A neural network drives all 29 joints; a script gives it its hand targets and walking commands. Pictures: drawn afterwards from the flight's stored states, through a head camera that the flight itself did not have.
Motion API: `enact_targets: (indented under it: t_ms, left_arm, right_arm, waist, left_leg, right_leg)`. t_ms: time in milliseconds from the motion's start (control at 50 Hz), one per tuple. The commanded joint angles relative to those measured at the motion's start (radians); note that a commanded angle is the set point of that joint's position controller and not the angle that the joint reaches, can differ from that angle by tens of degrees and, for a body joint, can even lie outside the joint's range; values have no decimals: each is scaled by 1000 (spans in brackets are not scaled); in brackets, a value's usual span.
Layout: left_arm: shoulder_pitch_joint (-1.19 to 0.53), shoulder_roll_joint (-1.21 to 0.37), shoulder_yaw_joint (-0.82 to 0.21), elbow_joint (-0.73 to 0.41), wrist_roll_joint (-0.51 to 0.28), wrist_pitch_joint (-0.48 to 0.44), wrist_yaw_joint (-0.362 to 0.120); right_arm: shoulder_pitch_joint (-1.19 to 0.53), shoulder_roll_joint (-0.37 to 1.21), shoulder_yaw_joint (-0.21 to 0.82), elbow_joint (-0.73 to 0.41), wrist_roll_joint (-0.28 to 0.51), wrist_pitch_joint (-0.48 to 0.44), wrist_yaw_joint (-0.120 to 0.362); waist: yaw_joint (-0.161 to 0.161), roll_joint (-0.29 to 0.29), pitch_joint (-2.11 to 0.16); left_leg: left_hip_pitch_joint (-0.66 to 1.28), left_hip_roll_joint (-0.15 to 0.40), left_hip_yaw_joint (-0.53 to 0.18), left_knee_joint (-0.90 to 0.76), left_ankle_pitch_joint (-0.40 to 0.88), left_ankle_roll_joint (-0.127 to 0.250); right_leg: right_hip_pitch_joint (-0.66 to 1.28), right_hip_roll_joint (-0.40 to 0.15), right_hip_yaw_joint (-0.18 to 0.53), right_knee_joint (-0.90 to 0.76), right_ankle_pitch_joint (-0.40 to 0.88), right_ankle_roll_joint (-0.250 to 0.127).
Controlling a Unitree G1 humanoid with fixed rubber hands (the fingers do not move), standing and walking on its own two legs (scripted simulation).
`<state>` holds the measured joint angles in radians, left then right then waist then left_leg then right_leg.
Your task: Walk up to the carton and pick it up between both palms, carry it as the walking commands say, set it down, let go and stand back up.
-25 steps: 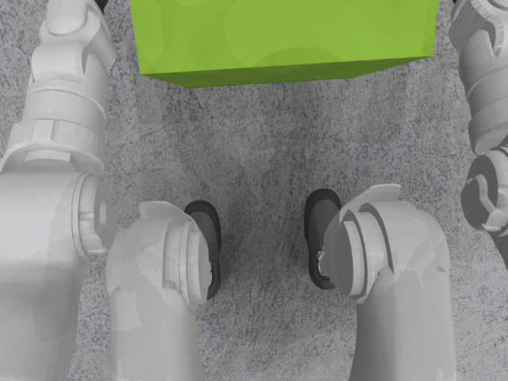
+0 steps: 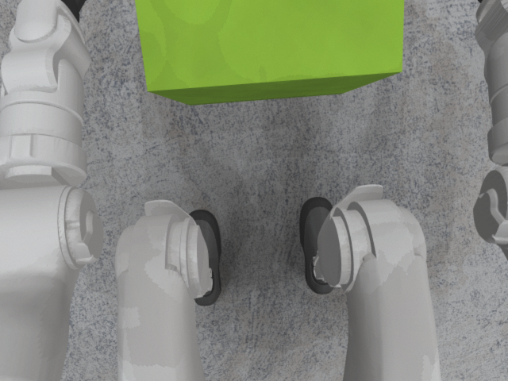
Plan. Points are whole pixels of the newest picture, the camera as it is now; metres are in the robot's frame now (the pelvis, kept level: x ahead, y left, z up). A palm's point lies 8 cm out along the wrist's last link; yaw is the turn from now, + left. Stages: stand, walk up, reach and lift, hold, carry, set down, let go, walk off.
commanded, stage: set down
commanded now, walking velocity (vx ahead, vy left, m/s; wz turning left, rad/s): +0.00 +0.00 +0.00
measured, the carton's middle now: (264, 28) +0.55 -0.04 -0.25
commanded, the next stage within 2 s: let go in 1.14 s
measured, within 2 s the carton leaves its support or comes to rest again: neither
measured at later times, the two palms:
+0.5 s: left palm out of the picture +0.56 +0.21 +0.02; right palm out of the picture +0.54 -0.29 +0.03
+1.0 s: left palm out of the picture +0.56 +0.21 +0.17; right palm out of the picture +0.54 -0.29 +0.18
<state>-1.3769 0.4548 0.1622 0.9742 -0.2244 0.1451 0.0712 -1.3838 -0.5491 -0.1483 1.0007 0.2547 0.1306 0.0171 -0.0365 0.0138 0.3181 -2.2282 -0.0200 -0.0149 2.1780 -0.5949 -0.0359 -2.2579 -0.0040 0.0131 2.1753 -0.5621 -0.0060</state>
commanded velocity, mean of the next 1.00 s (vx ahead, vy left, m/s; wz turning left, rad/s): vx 0.00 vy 0.00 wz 0.00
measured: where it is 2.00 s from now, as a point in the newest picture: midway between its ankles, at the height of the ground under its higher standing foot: (262, 266)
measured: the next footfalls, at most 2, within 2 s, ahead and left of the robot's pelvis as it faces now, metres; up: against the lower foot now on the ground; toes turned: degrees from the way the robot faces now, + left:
none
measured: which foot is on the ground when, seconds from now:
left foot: down 0.00-1.00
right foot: down 0.00-1.00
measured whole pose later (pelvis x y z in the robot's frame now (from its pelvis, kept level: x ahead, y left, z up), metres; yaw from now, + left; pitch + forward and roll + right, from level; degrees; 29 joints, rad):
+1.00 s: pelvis +0.04 +0.00 +0.25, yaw -1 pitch +46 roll +1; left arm -1.08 0.36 0.30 0.78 -0.07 0.25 -0.04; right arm -1.10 -0.50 -0.33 0.87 0.08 0.22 0.14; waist -0.01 0.00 -0.06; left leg -1.63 -0.01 -0.01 1.19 -0.36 -0.02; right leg -1.66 0.01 0.03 1.19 -0.34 0.00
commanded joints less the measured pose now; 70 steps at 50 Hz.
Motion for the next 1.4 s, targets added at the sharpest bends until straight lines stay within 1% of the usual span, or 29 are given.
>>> enact_targets:
  t_ms: [0,120,300,440,560,720,920,980,1080,1160,1240,1280,1320,1380]
  left_arm:
    - [-216,160,51,-109,24,-3,-13]
    - [-185,137,91,-118,69,17,-42]
    - [-181,141,120,-194,100,73,-58]
    - [-141,137,127,-249,109,100,-69]
    - [-86,123,130,-280,112,112,-81]
    - [-4,99,142,-290,125,107,-98]
    - [81,64,155,-311,150,91,-108]
    - [102,39,159,-286,166,80,-112]
    - [140,-5,169,-242,204,55,-116]
    - [178,-22,173,-244,229,38,-112]
    - [269,-16,164,-285,245,24,-107]
    - [355,0,152,-343,249,20,-106]
    - [478,0,122,-422,246,19,-103]
    - [615,-27,86,-509,249,10,-102]
  right_arm:
    - [-220,-181,-47,-118,-24,-1,10]
    - [-177,-152,-84,-126,-73,20,29]
    - [-167,-170,-127,-194,-105,68,54]
    - [-123,-182,-148,-236,-116,92,75]
    - [-73,-181,-162,-256,-123,101,92]
    - [-5,-161,-183,-249,-138,93,112]
    - [60,-132,-202,-249,-166,74,126]
    - [79,-107,-204,-215,-182,63,130]
    - [119,-72,-221,-168,-220,36,134]
    - [158,-62,-232,-168,-243,14,133]
    - [242,-55,-234,-215,-254,3,123]
    - [326,-51,-227,-281,-265,5,117]
    - [444,-43,-199,-355,-274,10,117]
    - [574,-6,-157,-451,-272,-1,114]
  waist:
    - [-8,-34,-1306]
    - [-9,-29,-1277]
    - [-6,-20,-1387]
    - [-4,-21,-1448]
    - [0,-27,-1455]
    - [10,-42,-1421]
    - [22,-45,-1399]
    - [26,-45,-1330]
    - [23,-39,-1256]
    - [17,-34,-1277]
    - [15,-31,-1380]
    - [14,-28,-1481]
    - [16,-25,-1567]
    - [18,-37,-1510]
  left_leg:
    - [530,-18,86,-205,291,13]
    - [507,-26,88,-299,274,14]
    - [638,-36,90,-455,271,13]
    - [751,-43,88,-573,321,11]
    - [834,-46,83,-683,371,9]
    - [927,-44,74,-842,434,6]
    - [1092,-37,68,-1046,517,-2]
    - [1104,-32,62,-1099,514,-2]
    - [1139,-29,51,-1159,525,-6]
    - [1190,-32,49,-1182,559,-11]
    - [1257,-38,51,-1189,620,-17]
    - [1326,-42,52,-1200,676,-19]
    - [1422,-44,46,-1221,756,-20]
    - [1482,-38,29,-1261,786,-18]
  right_leg:
    - [727,4,-41,-225,376,17]
    - [705,13,-42,-313,366,15]
    - [760,26,-60,-465,340,17]
    - [849,32,-65,-582,382,23]
    - [936,35,-60,-690,435,28]
    - [1058,37,-46,-846,511,33]
    - [1216,40,-36,-1052,583,33]
    - [1223,37,-31,-1106,574,33]
    - [1227,39,-29,-1167,578,31]
    - [1266,42,-31,-1190,617,29]
    - [1360,43,-27,-1193,698,28]
    - [1445,42,-27,-1200,767,28]
    - [1526,40,-33,-1218,844,26]
    - [1590,42,-32,-1263,861,23]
